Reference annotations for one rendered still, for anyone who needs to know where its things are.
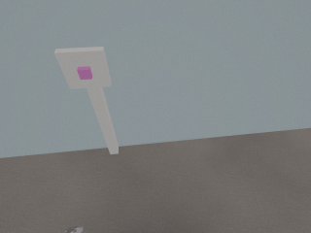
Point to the button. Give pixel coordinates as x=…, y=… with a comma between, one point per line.
x=84, y=73

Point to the panel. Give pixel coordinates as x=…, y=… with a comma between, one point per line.
x=94, y=57

